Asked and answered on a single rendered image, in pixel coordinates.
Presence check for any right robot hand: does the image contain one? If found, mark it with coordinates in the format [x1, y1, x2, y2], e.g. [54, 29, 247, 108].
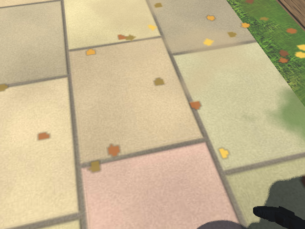
[253, 206, 305, 229]

